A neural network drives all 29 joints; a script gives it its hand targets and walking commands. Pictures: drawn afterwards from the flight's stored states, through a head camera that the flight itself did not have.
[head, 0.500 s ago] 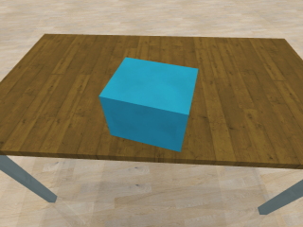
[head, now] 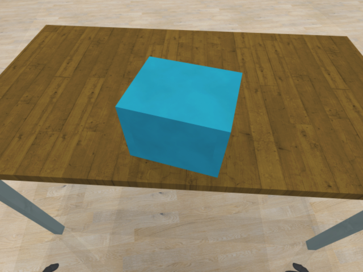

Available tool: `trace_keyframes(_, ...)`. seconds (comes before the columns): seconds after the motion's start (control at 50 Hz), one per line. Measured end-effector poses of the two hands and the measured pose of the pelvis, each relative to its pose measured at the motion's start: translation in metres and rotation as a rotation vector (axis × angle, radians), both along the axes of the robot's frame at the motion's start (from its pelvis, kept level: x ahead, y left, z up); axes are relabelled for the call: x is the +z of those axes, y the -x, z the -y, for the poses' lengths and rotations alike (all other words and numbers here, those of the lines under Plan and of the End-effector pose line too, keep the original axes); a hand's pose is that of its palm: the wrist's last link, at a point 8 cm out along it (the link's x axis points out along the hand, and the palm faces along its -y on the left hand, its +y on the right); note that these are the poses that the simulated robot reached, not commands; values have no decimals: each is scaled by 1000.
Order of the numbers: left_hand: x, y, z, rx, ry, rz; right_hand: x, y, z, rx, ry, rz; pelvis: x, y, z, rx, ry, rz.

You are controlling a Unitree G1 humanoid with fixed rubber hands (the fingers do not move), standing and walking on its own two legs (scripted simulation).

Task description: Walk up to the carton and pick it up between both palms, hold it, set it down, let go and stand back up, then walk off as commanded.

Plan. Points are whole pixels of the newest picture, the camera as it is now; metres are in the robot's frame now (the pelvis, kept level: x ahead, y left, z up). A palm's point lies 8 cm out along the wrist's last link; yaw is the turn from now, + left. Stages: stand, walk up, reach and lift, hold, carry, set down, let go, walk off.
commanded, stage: reach and lift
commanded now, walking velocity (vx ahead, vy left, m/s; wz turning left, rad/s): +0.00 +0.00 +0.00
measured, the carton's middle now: (183, 116) +0.48 +0.01 +0.06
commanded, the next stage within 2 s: none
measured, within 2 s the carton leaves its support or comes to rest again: neither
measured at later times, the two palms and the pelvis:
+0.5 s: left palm (47, 257) +0.17 +0.28 -0.05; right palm out of the picture +0.15 -0.26 -0.07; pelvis +0.02 -0.01 +0.01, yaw -2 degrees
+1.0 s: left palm (44, 244) +0.19 +0.27 +0.00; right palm (297, 263) +0.16 -0.22 -0.01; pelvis +0.03 +0.01 +0.02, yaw -4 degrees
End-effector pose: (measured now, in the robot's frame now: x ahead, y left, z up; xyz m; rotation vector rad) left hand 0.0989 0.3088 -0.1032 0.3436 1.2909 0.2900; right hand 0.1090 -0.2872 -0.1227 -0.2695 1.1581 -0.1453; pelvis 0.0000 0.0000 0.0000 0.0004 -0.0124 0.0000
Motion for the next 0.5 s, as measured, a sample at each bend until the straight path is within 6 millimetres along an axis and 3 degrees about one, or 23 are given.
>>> trace_keyframes(0.1,-3,-48,21,-56,29,46,-2,-40,-7,26,-24,132,-15,8,5,-2,11,28)
trace_keyframes(0.2,12,-77,46,-99,68,165,12,-50,-16,29,-28,213,-11,3,10,-8,8,73)
trace_keyframes(0.28,26,-79,51,-99,82,202,27,-45,-20,13,-20,235,-2,-6,13,-15,4,85)
trace_keyframes(0.5,57,-72,26,-72,68,245,55,-41,-30,-36,-7,277,12,-20,9,-32,1,74)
